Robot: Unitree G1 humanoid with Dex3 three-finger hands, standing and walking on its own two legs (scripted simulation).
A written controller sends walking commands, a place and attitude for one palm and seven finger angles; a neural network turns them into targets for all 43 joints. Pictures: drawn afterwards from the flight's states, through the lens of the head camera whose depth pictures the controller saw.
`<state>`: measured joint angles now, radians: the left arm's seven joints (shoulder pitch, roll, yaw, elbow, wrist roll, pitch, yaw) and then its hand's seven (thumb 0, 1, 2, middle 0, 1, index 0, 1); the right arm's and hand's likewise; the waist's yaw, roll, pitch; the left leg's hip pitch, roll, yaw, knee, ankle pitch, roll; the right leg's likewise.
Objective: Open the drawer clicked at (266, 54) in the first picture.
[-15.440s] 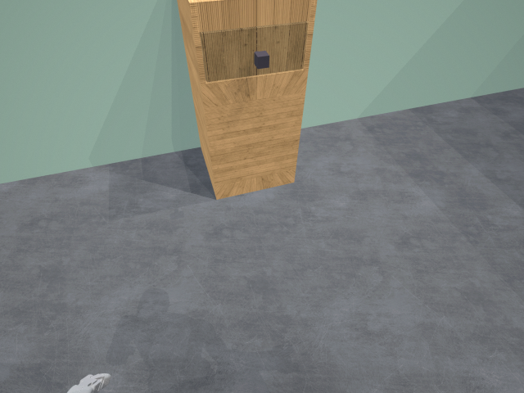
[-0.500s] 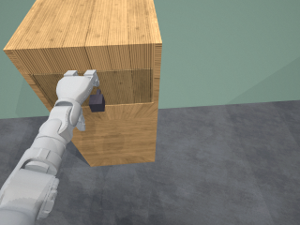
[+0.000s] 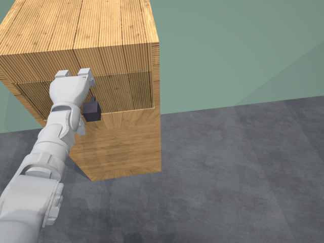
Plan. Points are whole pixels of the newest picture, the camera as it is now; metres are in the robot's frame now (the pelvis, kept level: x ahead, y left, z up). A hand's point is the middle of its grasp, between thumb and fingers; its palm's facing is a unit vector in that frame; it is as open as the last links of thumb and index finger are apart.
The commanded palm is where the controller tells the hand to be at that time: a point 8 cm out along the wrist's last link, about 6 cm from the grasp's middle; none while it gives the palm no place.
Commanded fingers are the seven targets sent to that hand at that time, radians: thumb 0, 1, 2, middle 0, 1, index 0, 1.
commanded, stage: move the hooked fingers above the handle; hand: left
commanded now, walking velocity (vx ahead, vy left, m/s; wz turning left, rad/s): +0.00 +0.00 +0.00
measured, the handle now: (92, 106) +0.52 +0.21 -0.01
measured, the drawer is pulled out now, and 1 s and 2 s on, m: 0.00 0.00 0.00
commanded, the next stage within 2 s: lower the fingers behind the handle in 1.92 s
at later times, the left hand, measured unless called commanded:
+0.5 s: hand (84, 97) +0.48 +0.20 +0.07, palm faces +0.07 +0.01 -1.00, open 13.8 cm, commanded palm +0.44 +0.22 +0.12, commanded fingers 0.00 -0.50 0.30 -0.30 -1.20 -0.30 -1.20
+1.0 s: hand (76, 102) +0.47 +0.23 +0.06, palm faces +0.01 -0.01 -1.00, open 13.8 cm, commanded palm +0.45 +0.23 +0.12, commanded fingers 0.00 -0.50 0.30 -0.30 -1.20 -0.30 -1.20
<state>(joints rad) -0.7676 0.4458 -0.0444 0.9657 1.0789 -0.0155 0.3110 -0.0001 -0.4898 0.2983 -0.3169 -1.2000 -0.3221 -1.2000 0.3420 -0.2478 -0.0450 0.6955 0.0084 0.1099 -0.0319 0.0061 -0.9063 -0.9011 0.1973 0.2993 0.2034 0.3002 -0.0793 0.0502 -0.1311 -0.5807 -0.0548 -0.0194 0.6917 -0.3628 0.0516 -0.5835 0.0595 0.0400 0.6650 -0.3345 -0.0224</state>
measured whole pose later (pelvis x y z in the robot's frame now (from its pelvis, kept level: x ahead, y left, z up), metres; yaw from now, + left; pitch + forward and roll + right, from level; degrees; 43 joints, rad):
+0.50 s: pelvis +0.01 -0.01 +0.00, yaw +0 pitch +15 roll +0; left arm -0.78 0.41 -0.07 0.96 1.07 0.05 0.34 0.00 -0.49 0.30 -0.36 -1.24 -0.32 -1.21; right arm 0.29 -0.26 -0.04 0.68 0.01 0.12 -0.02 0.00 -0.91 -0.90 0.20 0.30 0.20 0.30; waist -0.06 0.07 -0.14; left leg -0.58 -0.05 -0.01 0.68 -0.37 0.05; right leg -0.59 0.06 0.05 0.66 -0.34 -0.03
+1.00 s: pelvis +0.00 -0.01 +0.00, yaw +1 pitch +15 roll -1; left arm -0.80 0.45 -0.08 0.99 1.05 0.03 0.29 0.00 -0.49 0.30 -0.32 -1.20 -0.32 -1.20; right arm 0.31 -0.27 -0.06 0.70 0.02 0.10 -0.03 0.01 -0.91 -0.90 0.20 0.30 0.20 0.30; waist -0.07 0.05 -0.13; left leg -0.59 -0.06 -0.03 0.69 -0.37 0.04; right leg -0.59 0.06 0.02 0.67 -0.34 -0.03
